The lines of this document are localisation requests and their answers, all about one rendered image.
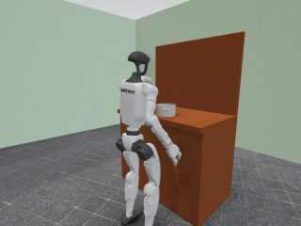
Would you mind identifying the left robot forearm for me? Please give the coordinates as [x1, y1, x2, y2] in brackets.
[141, 75, 148, 82]

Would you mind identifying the table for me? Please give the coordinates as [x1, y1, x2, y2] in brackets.
[118, 31, 246, 226]

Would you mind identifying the robot torso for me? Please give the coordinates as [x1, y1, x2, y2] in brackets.
[119, 79, 146, 153]

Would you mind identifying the robot left hand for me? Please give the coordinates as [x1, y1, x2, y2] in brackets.
[145, 77, 153, 86]

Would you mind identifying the right robot upper arm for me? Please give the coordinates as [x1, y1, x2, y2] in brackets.
[142, 83, 159, 126]

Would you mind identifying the pot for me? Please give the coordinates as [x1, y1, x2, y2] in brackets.
[156, 104, 176, 118]

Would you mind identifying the robot right shin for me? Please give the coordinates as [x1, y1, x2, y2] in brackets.
[143, 186, 160, 226]

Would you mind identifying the robot right hand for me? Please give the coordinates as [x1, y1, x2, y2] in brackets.
[166, 144, 182, 167]

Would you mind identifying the right robot forearm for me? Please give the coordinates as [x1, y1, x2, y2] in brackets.
[150, 115, 173, 149]

